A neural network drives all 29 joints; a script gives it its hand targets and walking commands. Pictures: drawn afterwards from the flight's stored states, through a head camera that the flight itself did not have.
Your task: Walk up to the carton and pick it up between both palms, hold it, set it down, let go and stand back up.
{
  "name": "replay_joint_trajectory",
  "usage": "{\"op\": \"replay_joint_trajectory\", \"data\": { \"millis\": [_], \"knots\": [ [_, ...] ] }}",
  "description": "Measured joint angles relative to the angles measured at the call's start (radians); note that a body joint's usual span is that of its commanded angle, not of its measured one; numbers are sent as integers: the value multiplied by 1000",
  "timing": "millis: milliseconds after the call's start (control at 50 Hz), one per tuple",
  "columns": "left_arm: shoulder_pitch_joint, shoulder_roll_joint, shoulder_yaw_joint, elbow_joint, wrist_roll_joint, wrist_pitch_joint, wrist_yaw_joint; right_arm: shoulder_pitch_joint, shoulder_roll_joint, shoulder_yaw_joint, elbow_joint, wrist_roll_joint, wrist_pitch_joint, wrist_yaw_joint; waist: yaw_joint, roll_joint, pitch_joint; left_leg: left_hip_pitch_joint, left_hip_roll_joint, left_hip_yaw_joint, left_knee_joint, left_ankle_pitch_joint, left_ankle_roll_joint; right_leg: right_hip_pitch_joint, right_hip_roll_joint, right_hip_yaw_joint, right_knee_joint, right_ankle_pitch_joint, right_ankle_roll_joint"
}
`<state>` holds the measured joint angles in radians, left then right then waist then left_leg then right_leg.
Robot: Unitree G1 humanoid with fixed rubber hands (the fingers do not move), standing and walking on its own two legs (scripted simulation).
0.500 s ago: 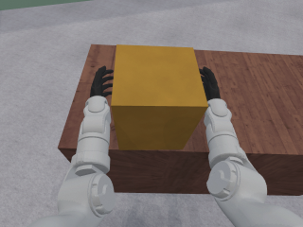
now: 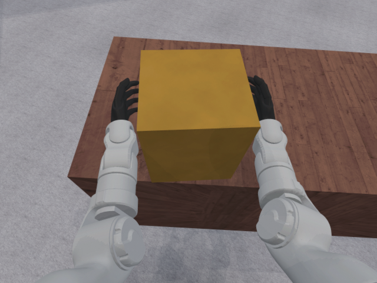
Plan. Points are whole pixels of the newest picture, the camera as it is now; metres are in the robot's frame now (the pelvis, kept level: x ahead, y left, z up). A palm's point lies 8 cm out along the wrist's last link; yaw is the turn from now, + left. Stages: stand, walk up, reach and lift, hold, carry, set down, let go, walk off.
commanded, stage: set down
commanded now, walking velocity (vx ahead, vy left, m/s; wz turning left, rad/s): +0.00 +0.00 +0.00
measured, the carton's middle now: (191, 122) +0.46 +0.00 +0.01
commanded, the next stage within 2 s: none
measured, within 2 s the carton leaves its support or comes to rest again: rests again in 0.20 s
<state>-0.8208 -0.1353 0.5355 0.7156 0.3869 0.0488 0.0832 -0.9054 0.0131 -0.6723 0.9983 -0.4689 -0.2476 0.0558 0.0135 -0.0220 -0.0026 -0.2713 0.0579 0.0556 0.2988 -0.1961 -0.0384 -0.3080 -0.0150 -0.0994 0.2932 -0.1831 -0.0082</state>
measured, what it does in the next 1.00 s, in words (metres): stands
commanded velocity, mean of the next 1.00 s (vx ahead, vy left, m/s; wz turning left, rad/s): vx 0.00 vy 0.00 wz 0.00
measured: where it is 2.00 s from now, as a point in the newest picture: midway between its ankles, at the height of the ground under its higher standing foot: outside the picture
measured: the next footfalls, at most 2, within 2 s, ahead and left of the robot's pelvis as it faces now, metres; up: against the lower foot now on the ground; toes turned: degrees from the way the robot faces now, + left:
none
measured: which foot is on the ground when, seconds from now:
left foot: down 0.00-1.00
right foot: down 0.00-1.00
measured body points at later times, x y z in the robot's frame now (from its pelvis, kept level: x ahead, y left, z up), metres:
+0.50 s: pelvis -0.01 +0.00 +0.00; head +0.08 +0.02 +0.44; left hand +0.43 +0.15 +0.06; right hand +0.44 -0.15 +0.07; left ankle -0.07 +0.14 -0.75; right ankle -0.04 -0.10 -0.75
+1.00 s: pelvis -0.01 +0.01 +0.00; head +0.08 +0.02 +0.44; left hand +0.43 +0.16 +0.06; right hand +0.44 -0.15 +0.07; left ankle -0.07 +0.14 -0.75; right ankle -0.04 -0.10 -0.75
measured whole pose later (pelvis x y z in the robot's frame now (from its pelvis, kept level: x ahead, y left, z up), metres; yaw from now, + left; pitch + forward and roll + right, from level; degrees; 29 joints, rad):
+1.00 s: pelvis -0.01 +0.01 +0.00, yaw +0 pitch +11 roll -1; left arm -0.82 -0.14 0.54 0.73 0.40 0.03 0.09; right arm -0.90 0.00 -0.67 1.02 -0.46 -0.25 0.07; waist 0.01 -0.02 0.00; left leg -0.28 0.07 0.07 0.31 -0.22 -0.04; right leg -0.32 -0.01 -0.11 0.29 -0.17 -0.01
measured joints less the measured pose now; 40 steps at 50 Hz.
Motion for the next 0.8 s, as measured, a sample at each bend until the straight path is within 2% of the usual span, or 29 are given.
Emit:
{"op": "replay_joint_trajectory", "data": {
  "millis": [100,200,480,800],
  "knots": [
    [0,0,1,6,2,-26,1,0,0,0,0,14,-4,1,-28,0,0,-2,3,0,-5,-17,0,0,-1,-16,0,0,3],
    [0,0,1,12,6,-33,1,5,0,0,0,32,-6,6,-40,-1,0,-2,-2,1,-4,-22,1,0,-6,-15,0,11,12],
    [2,-1,-1,15,10,-15,6,8,-11,0,23,34,-5,16,3,-1,0,-12,9,19,16,-17,1,-8,5,-3,0,11,-3],
    [2,-1,1,15,12,-17,4,6,-11,0,23,23,-4,15,-4,-1,0,-12,12,12,11,-20,1,-8,7,-11,0,12,-2]
  ]
}}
